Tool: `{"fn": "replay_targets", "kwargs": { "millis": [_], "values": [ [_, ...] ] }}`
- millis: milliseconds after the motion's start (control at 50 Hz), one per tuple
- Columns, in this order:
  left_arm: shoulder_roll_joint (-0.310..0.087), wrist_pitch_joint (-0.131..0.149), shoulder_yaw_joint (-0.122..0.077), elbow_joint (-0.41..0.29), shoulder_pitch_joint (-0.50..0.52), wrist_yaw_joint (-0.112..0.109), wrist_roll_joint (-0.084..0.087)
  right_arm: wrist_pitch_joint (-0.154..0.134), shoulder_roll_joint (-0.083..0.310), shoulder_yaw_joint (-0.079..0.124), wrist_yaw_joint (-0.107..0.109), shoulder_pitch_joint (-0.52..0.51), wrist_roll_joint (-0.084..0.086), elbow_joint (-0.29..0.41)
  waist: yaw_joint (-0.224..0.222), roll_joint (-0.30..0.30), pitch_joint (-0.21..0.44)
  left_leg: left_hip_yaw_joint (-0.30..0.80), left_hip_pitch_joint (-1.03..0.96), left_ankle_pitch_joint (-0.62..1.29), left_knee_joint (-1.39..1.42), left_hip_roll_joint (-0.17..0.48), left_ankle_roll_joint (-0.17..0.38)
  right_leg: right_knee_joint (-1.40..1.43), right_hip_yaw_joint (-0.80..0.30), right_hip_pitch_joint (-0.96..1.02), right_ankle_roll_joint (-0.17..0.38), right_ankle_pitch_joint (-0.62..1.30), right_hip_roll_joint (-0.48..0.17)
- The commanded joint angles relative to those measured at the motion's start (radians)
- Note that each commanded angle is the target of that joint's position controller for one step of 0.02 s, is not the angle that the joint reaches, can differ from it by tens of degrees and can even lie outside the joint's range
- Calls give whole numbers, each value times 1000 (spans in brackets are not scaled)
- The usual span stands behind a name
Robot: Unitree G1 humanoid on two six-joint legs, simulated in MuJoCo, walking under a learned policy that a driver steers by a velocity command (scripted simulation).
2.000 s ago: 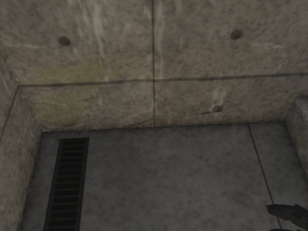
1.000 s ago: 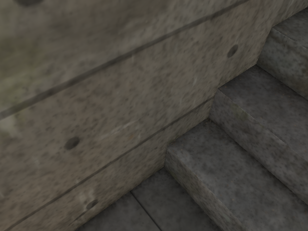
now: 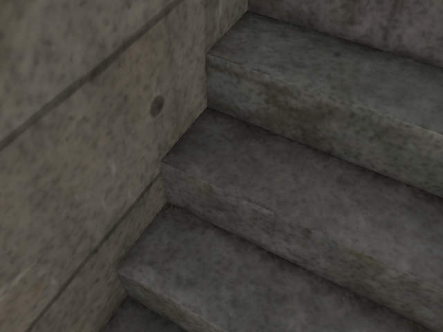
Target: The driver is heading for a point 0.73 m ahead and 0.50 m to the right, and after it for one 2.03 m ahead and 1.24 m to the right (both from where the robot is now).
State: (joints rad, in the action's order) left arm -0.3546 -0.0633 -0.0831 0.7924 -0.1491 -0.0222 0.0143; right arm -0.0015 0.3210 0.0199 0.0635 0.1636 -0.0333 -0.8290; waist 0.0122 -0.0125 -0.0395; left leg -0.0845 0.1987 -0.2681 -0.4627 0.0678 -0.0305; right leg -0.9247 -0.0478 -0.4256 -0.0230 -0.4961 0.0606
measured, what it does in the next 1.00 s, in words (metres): walks ahead, turning right: right foot, then left foot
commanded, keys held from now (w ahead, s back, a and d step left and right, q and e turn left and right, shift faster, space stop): e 0.10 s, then w+e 0.56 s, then e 0.10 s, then s+e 0.24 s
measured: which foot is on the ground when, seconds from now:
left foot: down 0.00-0.12, up 0.14-0.58, down 0.60-1.00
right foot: up 0.00-0.10, down 0.12-0.60, up 0.62-1.00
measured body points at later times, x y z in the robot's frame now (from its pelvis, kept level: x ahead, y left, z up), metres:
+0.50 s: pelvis +0.07 -0.07 +0.01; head +0.09 -0.09 +0.46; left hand +0.18 +0.19 -0.11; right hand +0.16 -0.36 -0.11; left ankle +0.14 +0.04 -0.71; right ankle +0.01 -0.13 -0.74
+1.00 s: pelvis +0.15 -0.11 +0.01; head +0.21 -0.14 +0.45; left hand +0.48 -0.10 -0.07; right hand -0.01 -0.34 -0.11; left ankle +0.16 +0.02 -0.74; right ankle +0.09 -0.25 -0.46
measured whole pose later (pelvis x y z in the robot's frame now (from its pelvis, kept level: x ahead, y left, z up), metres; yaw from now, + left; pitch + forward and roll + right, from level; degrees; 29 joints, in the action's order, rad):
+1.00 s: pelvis +0.15 -0.11 +0.01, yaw -35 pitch +2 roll -1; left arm -0.21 -0.07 -0.02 0.54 0.06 -0.02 0.01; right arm 0.03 0.23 0.04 0.12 0.37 -0.01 -0.79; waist 0.07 -0.02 -0.12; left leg -0.23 0.08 -0.25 -0.31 0.10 -0.02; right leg -1.94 -0.06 -1.03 -0.13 -0.57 0.02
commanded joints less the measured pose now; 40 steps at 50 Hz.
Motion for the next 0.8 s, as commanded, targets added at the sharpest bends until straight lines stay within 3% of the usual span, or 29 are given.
{"fn": "replay_targets", "kwargs": {
  "millis": [20,40,80,100,120,140,160,180,200,220,240,260,320,380,420,460,480,520,560,580,600,620,640,660,680,700,720,740,800],
  "values": [
    [-20,16,3,-83,31,20,-6,15,197,55,7,-66,7,68,12,140,45,98,-26,443,131,245,178,63,43,-9,-39,21,-77],
    [-35,20,-1,-75,12,27,-5,23,194,55,-1,-56,1,66,18,162,68,60,-8,432,112,225,176,121,83,53,-41,70,-53],
    [-51,29,-12,-70,-44,41,1,31,180,51,-9,-46,21,63,-7,156,92,21,18,311,39,208,140,300,139,163,-5,234,-15],
    [-66,30,-23,-57,-84,38,-2,30,154,42,-11,-22,27,55,-19,126,91,-2,67,208,-30,187,101,384,148,243,27,288,17],
    [-87,36,-33,-46,-118,30,5,27,102,27,-11,41,35,32,-23,37,76,-61,164,-19,-166,138,43,492,68,335,72,319,4],
    [-128,66,-11,-64,-167,17,-83,39,39,18,-38,44,-28,71,-46,-184,55,-104,345,-410,-449,49,7,648,-356,379,97,393,-283],
    [-275,82,-57,-57,-214,15,-77,52,43,16,-31,-15,-16,138,-43,-265,126,57,384,-424,-545,-55,7,715,-655,323,238,389,-421],
    [-241,85,-56,-52,-185,16,-67,54,93,28,-29,-49,-11,124,-44,-142,83,134,409,-301,-578,-12,29,737,-600,325,253,133,-382],
    [-185,86,-40,-57,-136,15,-57,47,117,37,-36,-80,2,116,-36,-118,13,140,416,-191,-542,8,47,750,-505,277,228,-20,-325],
    [-138,82,-25,-65,-83,15,-56,38,121,39,-45,-78,7,100,-21,-111,1,137,397,-116,-513,14,47,754,-446,285,193,-32,-263],
    [-114,86,-14,-73,-73,7,-46,30,114,37,-51,-69,-3,87,-25,-129,6,125,373,-57,-504,2,41,752,-396,292,183,81,-232],
    [-92,92,-4,-58,-82,8,-50,25,97,34,-55,-41,-3,69,-21,-114,37,122,328,-23,-497,-6,34,741,-350,303,184,164,-208],
    [-86,113,-5,-22,-151,10,-42,13,61,26,-60,-66,-8,79,-35,-70,48,103,339,-19,-419,-35,11,711,-338,353,212,259,-200],
    [-91,108,-13,3,-194,6,-48,-1,52,24,-66,-104,-13,96,-59,-79,36,99,381,-29,-316,-53,11,706,-392,391,240,265,-217],
    [-92,110,-17,16,-204,3,-47,-14,40,23,-66,-138,-7,110,-69,-84,20,102,380,-13,-251,-59,12,698,-409,380,249,279,-215],
    [-81,114,-17,18,-195,4,-51,-24,28,19,-61,-153,0,126,-67,-86,35,81,345,-33,-229,-75,17,652,-414,368,259,446,-209],
    [-80,114,-20,27,-209,6,-43,-27,18,16,-56,-153,2,133,-63,-91,39,78,323,-43,-212,-82,22,630,-415,360,255,519,-207],
    [-46,112,-17,24,-164,4,-42,-23,-10,7,-41,-71,12,130,-19,-135,85,50,151,-64,-221,-115,47,583,-405,253,248,646,-184],
    [-48,114,-17,10,-85,1,-32,-29,-4,16,-19,37,19,117,67,-87,92,50,-39,30,-49,-132,64,484,-398,181,214,923,-135],
    [-45,117,-17,-3,-50,-1,-15,-36,6,23,-7,123,7,99,113,-59,123,45,-165,112,57,-110,72,367,-354,147,183,1004,-94],
    [-4,128,-5,-28,-8,2,3,-47,68,42,5,210,-15,83,147,39,150,172,-325,103,146,16,97,155,-282,19,133,873,-29],
    [132,136,34,-58,-39,2,-9,-54,103,38,12,212,-30,95,91,241,159,444,-420,338,216,298,144,-96,-146,-164,100,72,82],
    [29,110,11,-43,-146,-11,-42,-46,160,61,4,151,-29,102,3,223,166,634,-282,211,209,411,288,-325,-62,-241,87,-109,69],
    [3,87,6,-18,-163,-10,-79,-47,91,53,-10,84,-19,132,-25,98,104,620,-186,-26,219,392,324,-462,-67,-264,77,-45,-11],
    [1,77,2,-15,-113,1,-93,-50,14,34,-19,28,-5,141,-28,25,10,474,-88,-101,236,310,307,-517,-59,-287,64,20,-29],
    [18,68,3,-23,-90,7,-93,-55,-6,27,-23,11,-7,148,-33,25,-38,348,-25,29,237,248,277,-565,-30,-292,44,57,-24],
    [36,62,3,-41,-71,16,-89,-65,7,27,-20,29,-15,140,-31,71,-37,244,-4,297,205,213,257,-634,-3,-293,23,100,-18],
    [42,57,3,-52,-62,23,-83,-74,11,30,-23,69,-15,121,-24,71,-1,163,-13,575,155,199,257,-673,8,-280,6,125,-8],
    [59,35,2,-114,27,26,-60,-75,54,44,-25,170,-6,80,13,114,78,98,-162,866,94,220,266,-747,15,-381,-17,77,11]
  ]
}}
